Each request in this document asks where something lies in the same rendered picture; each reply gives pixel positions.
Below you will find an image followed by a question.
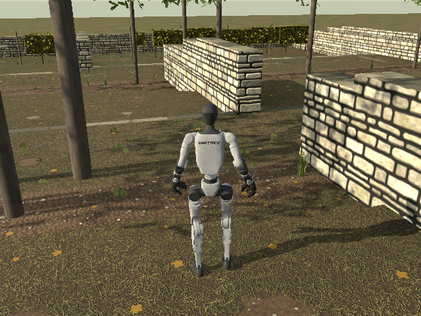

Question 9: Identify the robot left foot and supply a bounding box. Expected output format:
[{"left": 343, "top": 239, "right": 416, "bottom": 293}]
[{"left": 192, "top": 260, "right": 204, "bottom": 277}]

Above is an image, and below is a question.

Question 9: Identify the robot left upper arm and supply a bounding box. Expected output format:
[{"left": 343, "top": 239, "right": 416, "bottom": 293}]
[{"left": 178, "top": 132, "right": 196, "bottom": 168}]

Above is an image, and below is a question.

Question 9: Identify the robot right upper arm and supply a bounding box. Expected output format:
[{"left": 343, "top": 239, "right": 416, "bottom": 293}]
[{"left": 223, "top": 132, "right": 244, "bottom": 169}]

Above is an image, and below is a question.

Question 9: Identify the robot right forearm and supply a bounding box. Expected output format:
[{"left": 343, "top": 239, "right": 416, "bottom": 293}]
[{"left": 238, "top": 158, "right": 253, "bottom": 185}]

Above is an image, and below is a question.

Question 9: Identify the robot left forearm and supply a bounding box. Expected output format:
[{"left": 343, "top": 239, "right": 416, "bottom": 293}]
[{"left": 172, "top": 158, "right": 184, "bottom": 183}]

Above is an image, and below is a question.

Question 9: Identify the right robot hand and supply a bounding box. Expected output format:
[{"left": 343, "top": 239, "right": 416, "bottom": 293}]
[{"left": 241, "top": 181, "right": 257, "bottom": 198}]

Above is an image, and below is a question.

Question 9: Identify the humanoid robot head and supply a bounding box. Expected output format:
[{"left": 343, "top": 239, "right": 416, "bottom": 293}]
[{"left": 199, "top": 103, "right": 221, "bottom": 134}]

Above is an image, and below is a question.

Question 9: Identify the left robot hand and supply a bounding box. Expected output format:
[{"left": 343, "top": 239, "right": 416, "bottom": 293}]
[{"left": 172, "top": 180, "right": 187, "bottom": 195}]

